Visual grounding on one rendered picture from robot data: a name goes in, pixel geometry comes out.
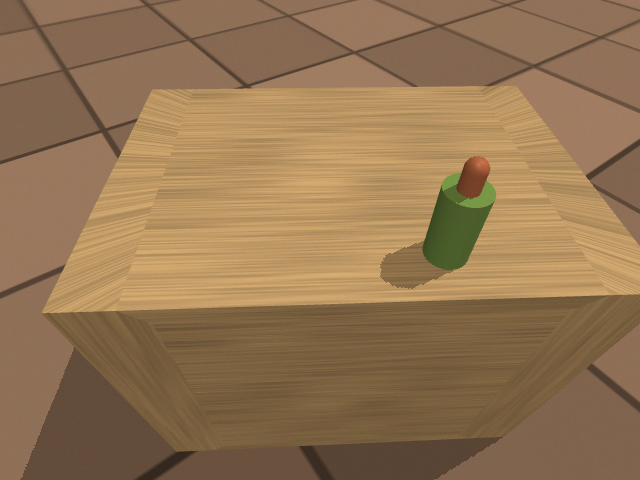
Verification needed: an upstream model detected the bottle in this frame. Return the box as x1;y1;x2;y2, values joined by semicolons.
423;156;496;270

